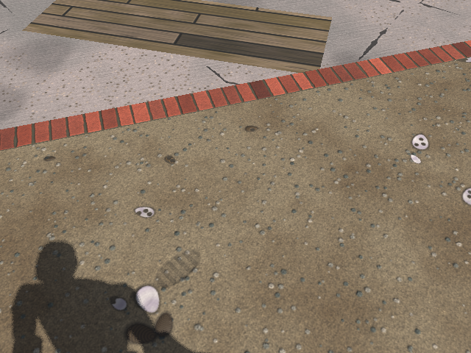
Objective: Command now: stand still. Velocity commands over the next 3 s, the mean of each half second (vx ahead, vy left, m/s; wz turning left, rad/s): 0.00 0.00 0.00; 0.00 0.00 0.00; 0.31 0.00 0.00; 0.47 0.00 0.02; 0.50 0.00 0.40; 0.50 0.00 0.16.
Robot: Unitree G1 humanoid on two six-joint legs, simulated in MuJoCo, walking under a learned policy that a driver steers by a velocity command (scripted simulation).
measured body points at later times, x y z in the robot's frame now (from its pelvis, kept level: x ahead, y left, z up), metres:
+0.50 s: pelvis +0.00 +0.00 +0.00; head +0.01 +0.01 +0.45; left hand +0.01 +0.25 -0.15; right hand +0.02 -0.24 -0.15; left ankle +0.01 +0.14 -0.74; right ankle -0.01 -0.12 -0.74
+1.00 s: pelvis +0.00 +0.01 +0.00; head +0.01 +0.01 +0.45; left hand -0.01 +0.24 -0.16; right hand +0.00 -0.23 -0.16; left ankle +0.01 +0.14 -0.74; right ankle -0.01 -0.12 -0.74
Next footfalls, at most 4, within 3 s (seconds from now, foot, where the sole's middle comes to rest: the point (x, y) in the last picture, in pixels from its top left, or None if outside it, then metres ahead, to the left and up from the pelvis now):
1.70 right None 0.45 -0.10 -0.77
2.28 left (191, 281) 0.74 0.16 -0.77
2.80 right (227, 193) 1.09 0.05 -0.77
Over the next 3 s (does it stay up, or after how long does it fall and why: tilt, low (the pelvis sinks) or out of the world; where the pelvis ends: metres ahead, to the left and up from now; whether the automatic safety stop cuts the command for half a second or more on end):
stays up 1.01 0.11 0.01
